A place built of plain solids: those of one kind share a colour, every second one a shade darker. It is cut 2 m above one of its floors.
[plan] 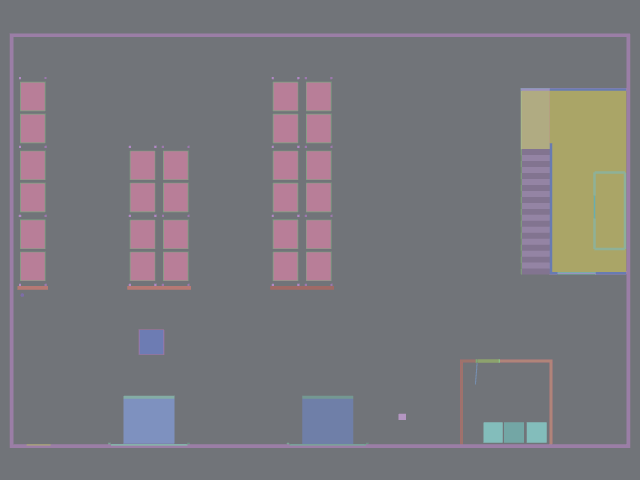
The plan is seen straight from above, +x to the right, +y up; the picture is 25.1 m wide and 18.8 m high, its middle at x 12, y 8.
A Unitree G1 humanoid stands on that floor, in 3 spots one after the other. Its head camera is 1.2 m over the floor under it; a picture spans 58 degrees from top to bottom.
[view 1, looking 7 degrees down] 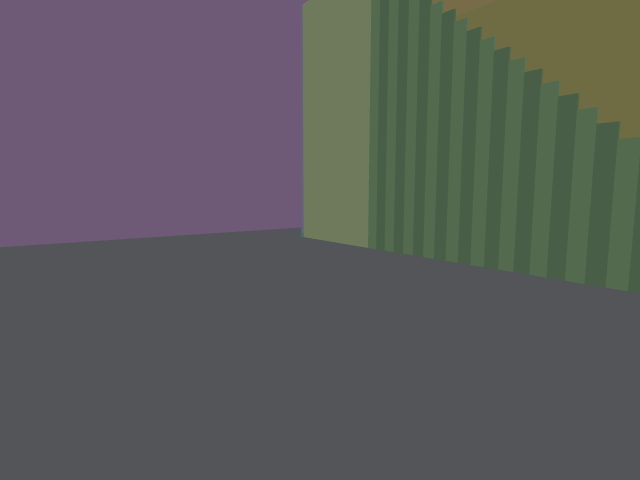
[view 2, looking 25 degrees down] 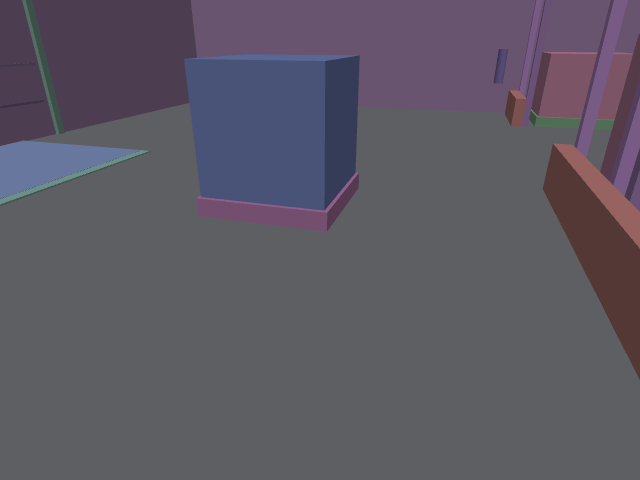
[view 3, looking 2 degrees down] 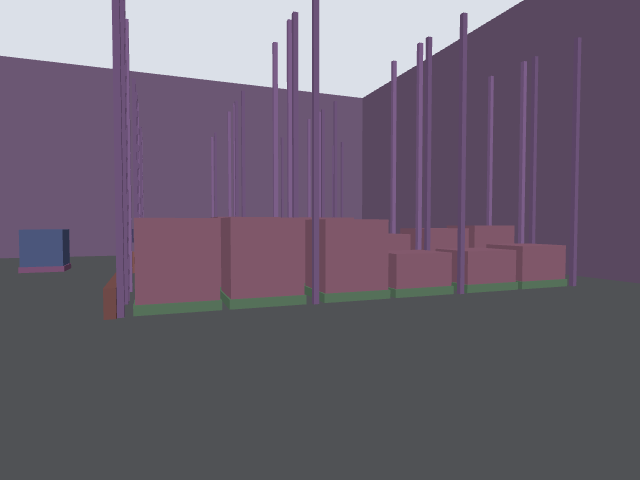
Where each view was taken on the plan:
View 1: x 14.10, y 5.24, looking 54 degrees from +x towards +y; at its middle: ground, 9.85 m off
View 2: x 8.50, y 5.24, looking -163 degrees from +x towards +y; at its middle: ground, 2.84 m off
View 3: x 18.59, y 6.66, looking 159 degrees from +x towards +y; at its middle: row_load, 6.86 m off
